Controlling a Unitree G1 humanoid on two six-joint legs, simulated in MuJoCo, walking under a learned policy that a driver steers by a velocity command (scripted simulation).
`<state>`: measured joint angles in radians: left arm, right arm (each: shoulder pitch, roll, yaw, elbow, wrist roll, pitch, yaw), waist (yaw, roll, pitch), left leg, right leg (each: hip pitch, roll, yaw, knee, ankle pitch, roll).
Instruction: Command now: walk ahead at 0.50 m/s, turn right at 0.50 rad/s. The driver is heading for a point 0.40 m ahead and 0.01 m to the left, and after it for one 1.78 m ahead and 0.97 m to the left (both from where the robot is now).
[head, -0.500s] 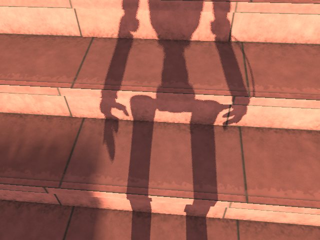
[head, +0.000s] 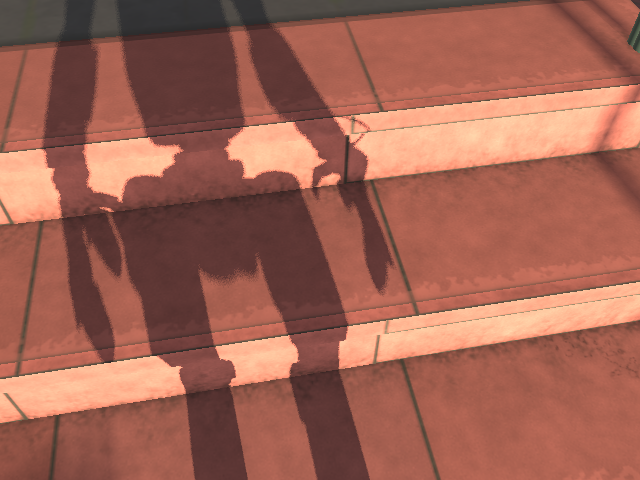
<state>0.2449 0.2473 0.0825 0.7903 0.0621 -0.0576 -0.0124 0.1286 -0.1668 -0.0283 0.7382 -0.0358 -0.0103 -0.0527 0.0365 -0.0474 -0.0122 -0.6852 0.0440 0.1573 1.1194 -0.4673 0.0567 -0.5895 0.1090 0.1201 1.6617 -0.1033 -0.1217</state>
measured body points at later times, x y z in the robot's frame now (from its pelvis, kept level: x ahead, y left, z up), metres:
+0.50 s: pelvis +0.30 -0.07 +0.13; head +0.33 -0.07 +0.58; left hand +0.58 +0.07 +0.06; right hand +0.18 -0.24 -0.02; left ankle +0.09 +0.10 -0.57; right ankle +0.40 -0.18 -0.47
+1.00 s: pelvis +0.57 -0.06 +0.29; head +0.56 -0.06 +0.74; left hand +0.46 +0.10 +0.13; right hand +0.86 -0.16 +0.22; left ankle +0.66 +0.06 -0.29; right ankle +0.41 -0.18 -0.45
